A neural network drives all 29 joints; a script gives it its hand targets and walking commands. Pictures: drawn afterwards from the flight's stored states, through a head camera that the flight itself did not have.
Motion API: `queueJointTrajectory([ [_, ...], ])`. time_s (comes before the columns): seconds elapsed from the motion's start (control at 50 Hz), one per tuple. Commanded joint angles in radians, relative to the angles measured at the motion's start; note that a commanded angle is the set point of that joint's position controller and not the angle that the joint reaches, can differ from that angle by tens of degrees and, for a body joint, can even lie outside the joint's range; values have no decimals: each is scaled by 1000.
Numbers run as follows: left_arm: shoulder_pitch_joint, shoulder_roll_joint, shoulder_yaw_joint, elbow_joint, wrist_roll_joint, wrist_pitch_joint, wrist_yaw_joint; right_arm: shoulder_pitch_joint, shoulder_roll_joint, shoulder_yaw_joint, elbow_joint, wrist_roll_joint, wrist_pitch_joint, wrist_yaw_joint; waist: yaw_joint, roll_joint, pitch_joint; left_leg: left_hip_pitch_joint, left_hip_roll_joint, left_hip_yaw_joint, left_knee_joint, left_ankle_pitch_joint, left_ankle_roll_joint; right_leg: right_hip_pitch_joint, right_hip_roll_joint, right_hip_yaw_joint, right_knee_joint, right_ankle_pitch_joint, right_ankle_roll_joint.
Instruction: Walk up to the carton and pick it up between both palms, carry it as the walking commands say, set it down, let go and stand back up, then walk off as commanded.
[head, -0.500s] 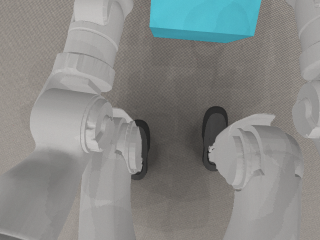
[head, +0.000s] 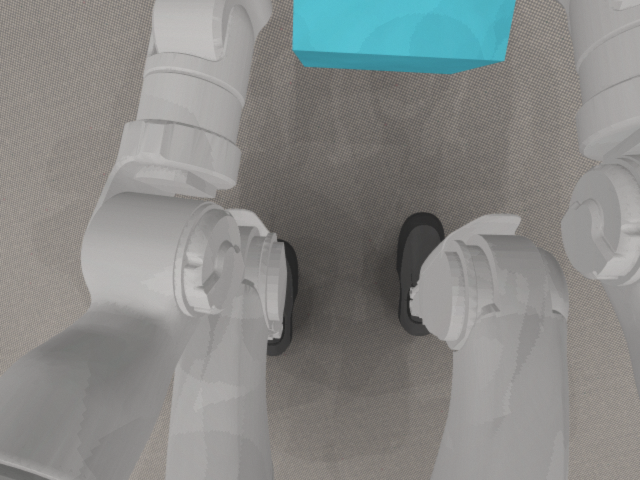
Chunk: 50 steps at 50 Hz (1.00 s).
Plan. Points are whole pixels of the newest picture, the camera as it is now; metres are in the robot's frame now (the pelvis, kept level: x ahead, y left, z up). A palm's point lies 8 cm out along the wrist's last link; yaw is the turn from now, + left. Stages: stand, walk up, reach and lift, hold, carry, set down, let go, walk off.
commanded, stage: reach and lift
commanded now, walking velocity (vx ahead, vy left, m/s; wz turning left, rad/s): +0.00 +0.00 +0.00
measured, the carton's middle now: out of the picture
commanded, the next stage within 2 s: none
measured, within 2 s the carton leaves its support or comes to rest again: neither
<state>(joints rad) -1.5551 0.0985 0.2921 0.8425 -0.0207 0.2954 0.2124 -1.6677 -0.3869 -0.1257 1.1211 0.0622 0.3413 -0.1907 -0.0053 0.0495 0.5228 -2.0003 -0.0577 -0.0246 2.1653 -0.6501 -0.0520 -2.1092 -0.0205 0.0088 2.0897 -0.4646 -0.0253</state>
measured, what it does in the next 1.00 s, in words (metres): rises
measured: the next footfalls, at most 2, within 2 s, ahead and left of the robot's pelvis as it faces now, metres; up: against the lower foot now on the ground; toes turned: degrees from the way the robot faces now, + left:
none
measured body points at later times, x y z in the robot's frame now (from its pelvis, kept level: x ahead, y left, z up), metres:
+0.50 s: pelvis -0.01 +0.00 +0.05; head +0.34 -0.03 +0.32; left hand +0.57 +0.09 -0.05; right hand +0.57 -0.18 -0.07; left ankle +0.11 +0.13 -0.36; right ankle +0.15 -0.12 -0.36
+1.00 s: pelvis -0.02 +0.00 +0.09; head +0.31 -0.03 +0.39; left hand +0.55 +0.09 +0.02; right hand +0.55 -0.18 +0.00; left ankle +0.11 +0.13 -0.36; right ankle +0.15 -0.12 -0.36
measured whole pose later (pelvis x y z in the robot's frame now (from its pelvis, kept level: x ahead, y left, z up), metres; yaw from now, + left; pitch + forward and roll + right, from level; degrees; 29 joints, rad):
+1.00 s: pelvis -0.02 +0.00 +0.09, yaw -1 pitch +20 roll +2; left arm -1.42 0.00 0.40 0.71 0.10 0.36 0.34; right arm -1.52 -0.24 -0.22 0.94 -0.02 0.42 -0.31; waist -0.01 0.03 0.52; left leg -1.65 -0.06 -0.03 1.87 -0.57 -0.05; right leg -1.75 0.00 0.02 1.81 -0.41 -0.01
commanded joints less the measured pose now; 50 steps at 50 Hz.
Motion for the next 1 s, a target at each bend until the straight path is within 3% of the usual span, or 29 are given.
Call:
queueJointTrajectory([
  [0.0, -671, -1004, -344, -221, -71, 20, -386, -710, 1182, 190, -480, 105, -76, 395, -56, -108, -2002, 454, -109, 97, -248, 325, 56, 992, 148, -77, -128, 351, 24],
  [0.02, -663, -1012, -345, -166, -54, 31, -389, -651, 1199, 163, -404, 80, -63, 392, -74, -84, -1909, 394, -110, 100, -263, 269, 51, 937, 149, -79, -147, 304, 28],
  [0.04, -587, -1023, -307, -112, -30, 37, -394, -649, 1211, 176, -423, 66, -57, 392, -39, -134, -1898, 378, -109, 102, -267, 285, 54, 953, 146, -72, -162, 319, 35],
  [0.08, -582, -1035, -296, -111, -8, 31, -410, -590, 1239, 156, -373, 35, -48, 394, -47, -129, -1882, 297, -108, 116, -278, 264, 50, 975, 144, -53, -180, 329, 38],
  [0.1, -595, -1013, -287, -145, -12, 25, -413, -575, 1275, 173, -386, 27, -42, 389, -35, -162, -1946, 323, -107, 119, -286, 273, 54, 1012, 149, -65, -177, 349, 44],
  [0.14, -583, -1063, -314, -148, -16, 37, -413, -656, 1224, 185, -496, 57, -58, 378, -22, -97, -2077, 393, -114, 108, -303, 322, 51, 1054, 159, -55, -182, 386, 33],
  [0.24, -668, -1023, -330, -219, -45, 27, -407, -636, 1258, 199, -470, 51, -38, 366, -33, -138, -2106, 413, -111, 102, -325, 290, 51, 1079, 154, -54, -223, 330, 42],
  [0.26, -610, -1059, -319, -182, -29, 46, -406, -648, 1244, 206, -498, 59, -39, 368, -38, -90, -2118, 446, -111, 99, -355, 293, 50, 1071, 157, -54, -235, 328, 43],
  [0.28, -615, -1051, -312, -134, -20, 40, -404, -612, 1268, 197, -417, 40, -32, 373, -31, -116, -2057, 442, -108, 101, -356, 250, 49, 1000, 159, -72, -242, 271, 41],
  [0.32, -622, -1060, -322, -178, -24, 44, -403, -624, 1294, 225, -472, 52, -30, 374, -9, -130, -2160, 483, -110, 104, -358, 283, 50, 1066, 158, -61, -252, 295, 47],
  [0.34, -623, -1077, -334, -186, -29, 47, -409, -595, 1280, 197, -459, 42, -28, 374, -44, -113, -2175, 487, -108, 97, -377, 297, 43, 1076, 165, -72, -258, 328, 43],
  [0.36, -597, -1070, -307, -123, -9, 51, -407, -608, 1305, 195, -443, 37, -24, 376, -28, -97, -2065, 478, -110, 96, -391, 274, 51, 999, 163, -72, -272, 279, 45],
  [0.4, -615, -1093, -350, -197, -17, 45, -396, -570, 1319, 185, -441, 21, -25, 379, -67, -81, -2191, 562, -118, 92, -390, 321, 37, 1031, 170, -85, -269, 312, 44],
  [0.46, -558, -1104, -315, -144, 6, 55, -400, -580, 1304, 196, -449, 24, -25, 382, -37, -77, -2146, 560, -114, 97, -410, 301, 40, 1030, 165, -66, -301, 272, 45],
  [0.52, -581, -1122, -352, -175, -18, 53, -398, -543, 1323, 192, -428, 31, -22, 384, -48, -45, -2165, 579, -113, 92, -432, 319, 31, 1023, 172, -77, -310, 298, 38],
  [0.58, -567, -1126, -388, -247, -28, 56, -387, -623, 1310, 272, -599, 57, -34, 376, -28, -82, -2366, 691, -122, 83, -428, 406, 31, 1124, 180, -79, -310, 370, 47],
  [0.6, -617, -1119, -398, -267, -46, 58, -387, -638, 1303, 269, -585, 76, -30, 369, -54, -57, -2355, 659, -120, 90, -433, 371, 28, 1158, 177, -65, -325, 361, 47],
  [0.62, -573, -1095, -379, -242, -22, 66, -386, -612, 1338, 276, -553, 74, -18, 369, -18, -90, -2345, 692, -118, 88, -450, 362, 36, 1149, 171, -75, -334, 332, 59],
  [0.7, -519, -1142, -310, -134, 10, 77, -398, -553, 1369, 234, -457, 17, -1, 374, -31, -126, -2170, 618, -111, 78, -483, 279, 45, 1095, 166, -54, -387, 225, 58],
  [0.72, -543, -1128, -290, -95, 27, 71, -405, -482, 1380, 173, -341, -12, 8, 379, -26, -106, -2052, 524, -111, 98, -485, 196, 41, 1039, 163, -54, -399, 157, 52],
  [0.76, -532, -1123, -310, -175, 41, 73, -409, -489, 1441, 225, -438, 5, 11, 375, 9, -119, -2232, 607, -114, 100, -493, 279, 47, 1157, 170, -42, -396, 243, 64],
  [0.78, -538, -1098, -284, -128, 41, 73, -414, -521, 1431, 231, -418, 21, 12, 373, 0, -126, -2178, 551, -110, 86, -488, 239, 54, 1155, 162, -14, -406, 197, 67],
  [0.8, -581, -1130, -331, -228, 6, 69, -416, -525, 1423, 245, -466, 23, 8, 373, -26, -121, -2283, 633, -115, 86, -502, 285, 49, 1189, 173, -44, -396, 253, 67],
  [0.82, -582, -1112, -363, -242, -9, 65, -412, -559, 1454, 290, -522, 59, 6, 368, 17, -135, -2331, 659, -118, 88, -500, 322, 52, 1215, 173, -39, -402, 280, 70],
  [0.88, -582, -1148, -375, -196, -17, 74, -416, -561, 1427, 268, -486, 44, 5, 363, -15, -115, -2277, 622, -117, 88, -513, 269, 40, 1197, 169, -43, -421, 229, 62],
  [0.9, -553, -1166, -384, -216, -25, 76, -414, -566, 1437, 290, -553, 69, -2, 358, -10, -104, -2363, 704, -119, 83, -522, 327, 43, 1248, 176, -42, -422, 274, 66],
  [0.94, -553, -1141, -339, -149, -12, 82, -414, -543, 1426, 246, -449, 25, 15, 360, -15, -133, -2262, 611, -117, 86, -537, 233, 40, 1200, 173, -56, -432, 200, 62],
  [0.96, -549, -1165, -371, -211, -18, 83, -411, -518, 1456, 267, -495, 53, 13, 359, -3, -86, -2353, 711, -115, 84, -548, 296, 42, 1239, 174, -38, -438, 239, 63],
  [0.98, -562, -1170, -361, -160, -12, 89, -413, -517, 1424, 238, -445, 32, 20, 365, -38, -91, -2266, 644, -113, 82, -556, 229, 37, 1197, 173, -43, -451, 181, 56],
])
